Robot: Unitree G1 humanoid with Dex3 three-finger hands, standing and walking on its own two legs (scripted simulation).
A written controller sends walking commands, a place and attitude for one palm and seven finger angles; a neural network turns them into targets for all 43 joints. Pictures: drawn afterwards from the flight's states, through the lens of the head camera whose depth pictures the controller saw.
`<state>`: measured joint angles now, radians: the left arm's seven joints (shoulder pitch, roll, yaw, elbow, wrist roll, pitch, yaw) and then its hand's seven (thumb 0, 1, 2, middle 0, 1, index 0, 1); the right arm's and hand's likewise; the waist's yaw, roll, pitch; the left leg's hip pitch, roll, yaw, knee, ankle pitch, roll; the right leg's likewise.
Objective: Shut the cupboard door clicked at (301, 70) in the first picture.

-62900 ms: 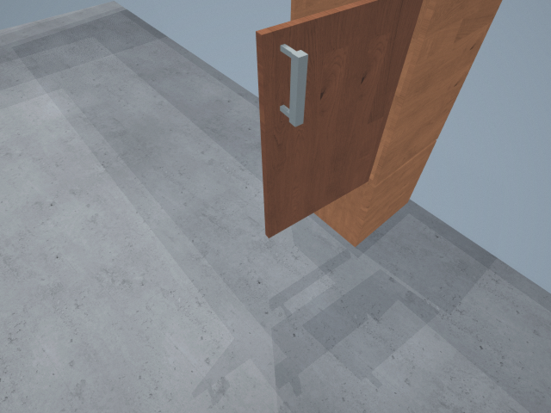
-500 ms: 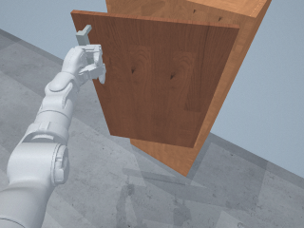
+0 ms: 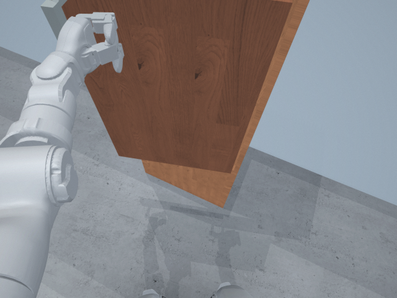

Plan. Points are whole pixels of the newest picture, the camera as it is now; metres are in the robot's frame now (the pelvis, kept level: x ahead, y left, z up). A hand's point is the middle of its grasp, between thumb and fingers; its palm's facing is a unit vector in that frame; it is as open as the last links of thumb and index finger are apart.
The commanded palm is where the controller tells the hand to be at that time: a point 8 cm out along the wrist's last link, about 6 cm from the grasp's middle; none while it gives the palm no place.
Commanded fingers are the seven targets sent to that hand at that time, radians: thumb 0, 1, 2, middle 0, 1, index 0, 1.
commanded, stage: push the door shut along its arc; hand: left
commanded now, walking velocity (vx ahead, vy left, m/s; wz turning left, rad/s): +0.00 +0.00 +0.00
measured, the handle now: (72, 36) +0.58 +0.16 +0.18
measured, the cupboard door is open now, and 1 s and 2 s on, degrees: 16 7 7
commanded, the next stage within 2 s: pull the fist back off the door in 0.44 s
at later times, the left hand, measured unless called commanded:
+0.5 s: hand (127, 41) +0.55 +0.06 +0.19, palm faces -0.42 -0.91 -0.01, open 3.1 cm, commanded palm +0.59 +0.09 +0.19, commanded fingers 0.00 0.90 0.90 -1.30 -1.50 -1.30 -1.50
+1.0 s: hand (146, 37) +0.56 +0.03 +0.18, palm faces -0.01 -1.00 +0.01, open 3.1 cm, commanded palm +0.52 +0.08 +0.19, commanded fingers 0.00 0.90 0.90 -1.30 -1.50 -1.30 -1.50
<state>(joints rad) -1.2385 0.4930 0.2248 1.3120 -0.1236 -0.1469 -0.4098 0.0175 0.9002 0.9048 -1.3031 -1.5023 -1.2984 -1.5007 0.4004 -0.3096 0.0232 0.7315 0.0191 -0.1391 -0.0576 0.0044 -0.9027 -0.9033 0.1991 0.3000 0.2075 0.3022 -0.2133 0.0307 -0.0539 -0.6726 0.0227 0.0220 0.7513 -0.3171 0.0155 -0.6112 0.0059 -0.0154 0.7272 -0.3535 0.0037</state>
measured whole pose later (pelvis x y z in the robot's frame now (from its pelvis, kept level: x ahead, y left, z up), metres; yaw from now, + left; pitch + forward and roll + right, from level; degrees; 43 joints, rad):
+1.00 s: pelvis +0.03 -0.01 +0.01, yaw -1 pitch +15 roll -1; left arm -1.20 0.27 0.31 1.26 -0.03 -0.19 0.10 0.01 0.91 0.93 -1.30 -1.50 -1.30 -1.50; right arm 0.50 -0.24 0.01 0.71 -0.03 -0.06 0.06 0.00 -0.90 -0.90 0.20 0.30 0.21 0.30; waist -0.19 0.07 -0.10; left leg -0.62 0.04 0.04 0.69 -0.33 0.00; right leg -0.58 0.02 0.00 0.67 -0.36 -0.01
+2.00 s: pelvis +0.02 -0.01 +0.02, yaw +0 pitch +0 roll +0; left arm -0.35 0.19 0.13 0.27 -0.19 0.07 -0.06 0.02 0.90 0.90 -1.30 -1.50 -1.30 -1.50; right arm 0.30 -0.26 0.01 0.67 0.07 -0.04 -0.05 0.01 -0.91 -0.90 0.20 0.30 0.20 0.30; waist -0.01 0.05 -0.05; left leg -0.26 0.02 0.04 0.53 -0.27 0.00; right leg -0.21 0.01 0.00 0.53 -0.31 -0.01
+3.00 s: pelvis +0.02 +0.00 +0.03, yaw +1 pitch -5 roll +0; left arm 0.44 0.32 0.34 -0.34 -0.07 -0.07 0.10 0.02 0.89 0.90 -0.23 -0.33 -0.23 -0.33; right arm 0.19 -0.24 0.01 0.64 0.02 -0.06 -0.08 0.01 -0.90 -0.90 0.20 0.30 0.20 0.30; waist 0.07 0.07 -0.01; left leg -0.11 0.00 0.02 0.42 -0.23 0.01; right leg -0.04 -0.01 -0.02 0.39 -0.27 0.01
